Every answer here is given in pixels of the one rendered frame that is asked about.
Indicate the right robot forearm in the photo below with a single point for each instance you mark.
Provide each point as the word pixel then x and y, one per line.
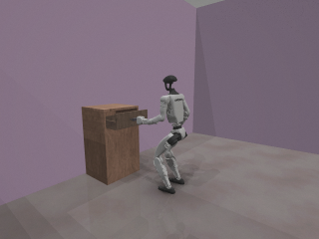
pixel 184 119

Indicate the left robot forearm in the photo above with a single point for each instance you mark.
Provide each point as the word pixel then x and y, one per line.
pixel 154 120

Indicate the right robot foot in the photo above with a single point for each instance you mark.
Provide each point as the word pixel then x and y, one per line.
pixel 175 180

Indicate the drawer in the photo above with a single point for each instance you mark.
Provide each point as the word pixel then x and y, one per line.
pixel 123 120

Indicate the cabinet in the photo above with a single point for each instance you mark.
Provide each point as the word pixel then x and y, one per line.
pixel 110 155

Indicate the left robot upper arm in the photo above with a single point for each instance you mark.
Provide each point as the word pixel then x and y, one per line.
pixel 164 100

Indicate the left robot foot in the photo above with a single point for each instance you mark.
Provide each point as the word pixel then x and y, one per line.
pixel 165 189

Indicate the right robot upper arm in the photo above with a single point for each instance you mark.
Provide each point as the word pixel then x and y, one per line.
pixel 186 111

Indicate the robot left hand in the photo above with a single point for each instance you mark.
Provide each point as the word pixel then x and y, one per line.
pixel 139 119

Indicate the robot foot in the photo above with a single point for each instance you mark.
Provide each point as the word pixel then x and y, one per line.
pixel 175 180
pixel 165 189

